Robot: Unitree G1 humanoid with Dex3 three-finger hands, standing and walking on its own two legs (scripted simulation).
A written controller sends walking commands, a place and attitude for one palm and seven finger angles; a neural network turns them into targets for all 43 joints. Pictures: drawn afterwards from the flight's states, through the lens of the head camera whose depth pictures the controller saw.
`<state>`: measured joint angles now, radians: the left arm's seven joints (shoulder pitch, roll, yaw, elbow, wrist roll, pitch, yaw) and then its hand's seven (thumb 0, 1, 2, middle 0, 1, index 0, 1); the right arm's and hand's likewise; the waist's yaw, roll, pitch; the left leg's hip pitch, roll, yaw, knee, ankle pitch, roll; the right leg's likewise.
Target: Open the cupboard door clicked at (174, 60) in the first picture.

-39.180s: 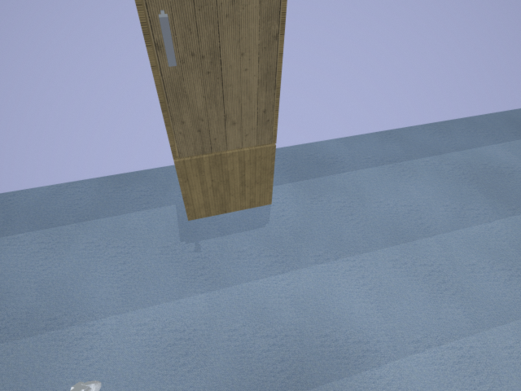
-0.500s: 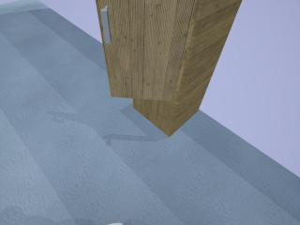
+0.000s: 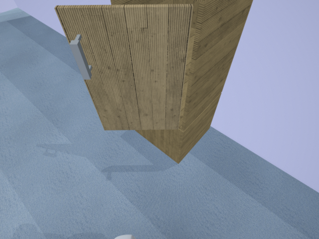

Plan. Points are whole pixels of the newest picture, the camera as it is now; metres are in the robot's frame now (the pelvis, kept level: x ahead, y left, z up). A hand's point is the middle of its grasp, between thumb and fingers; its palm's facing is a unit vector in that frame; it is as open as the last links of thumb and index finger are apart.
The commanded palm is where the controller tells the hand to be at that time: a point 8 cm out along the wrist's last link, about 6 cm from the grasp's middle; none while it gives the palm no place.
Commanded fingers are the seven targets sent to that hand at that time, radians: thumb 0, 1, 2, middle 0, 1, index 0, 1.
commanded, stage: come to a stop and stand still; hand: left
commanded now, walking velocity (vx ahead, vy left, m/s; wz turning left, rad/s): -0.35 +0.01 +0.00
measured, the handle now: (83, 57) +0.62 +0.27 +0.11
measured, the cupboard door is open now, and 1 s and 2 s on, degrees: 42 42 42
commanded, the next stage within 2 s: look again from close up in 1.42 s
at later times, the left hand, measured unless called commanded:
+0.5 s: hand out of the picture +0.10 +0.18 -0.17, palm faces +0.03 -0.96 -0.28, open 7.4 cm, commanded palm none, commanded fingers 0.00 0.90 0.90 -0.20 -0.30 -0.20 -0.30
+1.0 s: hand out of the picture +0.10 +0.22 -0.16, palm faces -0.01 -0.96 -0.28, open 7.3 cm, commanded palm none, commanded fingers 0.00 0.90 0.90 -0.20 -0.30 -0.20 -0.30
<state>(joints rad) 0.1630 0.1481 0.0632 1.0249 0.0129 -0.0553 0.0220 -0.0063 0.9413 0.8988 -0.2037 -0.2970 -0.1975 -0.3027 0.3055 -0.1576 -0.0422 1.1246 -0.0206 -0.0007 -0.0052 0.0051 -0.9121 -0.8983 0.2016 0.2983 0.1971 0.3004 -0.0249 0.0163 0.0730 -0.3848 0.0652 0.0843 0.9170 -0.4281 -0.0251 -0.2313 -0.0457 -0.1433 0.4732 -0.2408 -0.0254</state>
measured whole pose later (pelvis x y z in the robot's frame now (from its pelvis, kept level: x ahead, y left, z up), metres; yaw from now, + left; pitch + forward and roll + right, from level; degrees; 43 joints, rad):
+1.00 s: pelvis +0.03 +0.00 -0.01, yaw -2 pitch -2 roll +0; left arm 0.23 0.25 0.02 0.97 0.01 0.01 0.02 0.01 0.91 0.90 -0.20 -0.30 -0.20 -0.30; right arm 0.25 -0.24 -0.03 0.98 -0.03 0.00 -0.03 0.00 -0.91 -0.90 0.20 0.30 0.20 0.30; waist -0.01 0.01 0.01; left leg -0.19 0.01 0.07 0.55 -0.31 0.03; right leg -0.20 0.00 -0.05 0.54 -0.30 -0.02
